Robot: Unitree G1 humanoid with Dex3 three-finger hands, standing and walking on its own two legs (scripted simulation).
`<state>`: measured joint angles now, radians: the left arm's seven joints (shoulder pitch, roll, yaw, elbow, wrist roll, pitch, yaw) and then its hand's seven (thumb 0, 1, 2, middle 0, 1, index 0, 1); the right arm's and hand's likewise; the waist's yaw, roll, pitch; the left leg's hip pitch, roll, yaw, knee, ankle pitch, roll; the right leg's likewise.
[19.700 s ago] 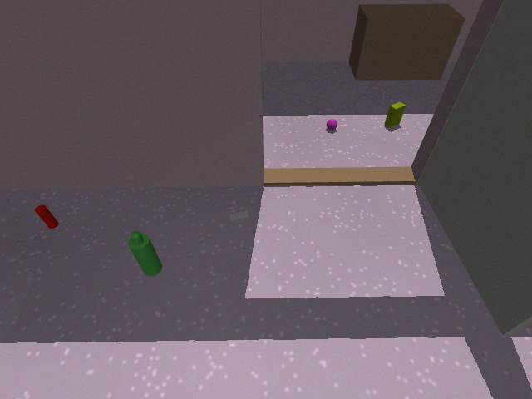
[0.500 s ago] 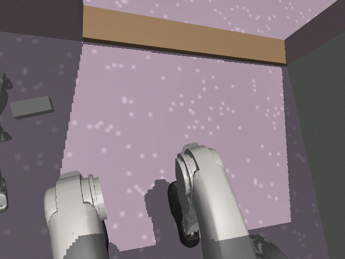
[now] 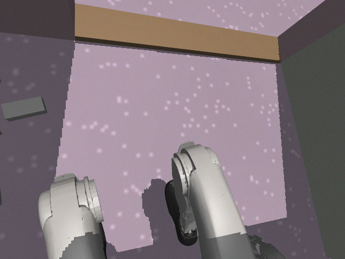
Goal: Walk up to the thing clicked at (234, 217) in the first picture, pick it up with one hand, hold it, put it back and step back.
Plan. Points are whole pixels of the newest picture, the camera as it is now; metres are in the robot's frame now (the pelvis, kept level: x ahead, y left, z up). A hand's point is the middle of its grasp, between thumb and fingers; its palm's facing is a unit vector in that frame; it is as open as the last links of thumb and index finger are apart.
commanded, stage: rise first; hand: left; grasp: from above
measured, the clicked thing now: (25, 108) +0.51 +0.27 -0.31
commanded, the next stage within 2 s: approach in 0.44 s
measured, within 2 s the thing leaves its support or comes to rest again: neither
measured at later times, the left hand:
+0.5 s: hand out of the picture +0.47 +0.31 -0.18, palm faces -0.43 -0.09 -0.90, open 12.1 cm
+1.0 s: hand (21, 83) +0.53 +0.24 -0.17, palm faces -0.38 -0.07 -0.92, open 12.3 cm
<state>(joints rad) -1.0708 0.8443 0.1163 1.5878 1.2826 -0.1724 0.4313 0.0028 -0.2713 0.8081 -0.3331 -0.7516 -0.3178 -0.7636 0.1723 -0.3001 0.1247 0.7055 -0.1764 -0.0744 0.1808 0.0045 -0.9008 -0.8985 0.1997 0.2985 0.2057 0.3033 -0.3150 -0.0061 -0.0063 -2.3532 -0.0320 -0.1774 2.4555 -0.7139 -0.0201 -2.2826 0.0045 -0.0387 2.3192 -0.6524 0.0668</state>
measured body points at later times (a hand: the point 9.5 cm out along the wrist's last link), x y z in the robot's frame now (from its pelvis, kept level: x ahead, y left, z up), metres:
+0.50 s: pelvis +0.00 +0.00 +0.00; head +0.25 +0.08 +0.36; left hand +0.49 +0.31 -0.13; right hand +0.03 -0.27 -0.08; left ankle +0.06 +0.13 -0.29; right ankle +0.11 -0.14 -0.29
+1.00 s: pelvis +0.00 +0.00 +0.00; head +0.26 +0.08 +0.36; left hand +0.55 +0.24 -0.12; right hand +0.01 -0.27 -0.07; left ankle +0.06 +0.13 -0.29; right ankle +0.11 -0.14 -0.29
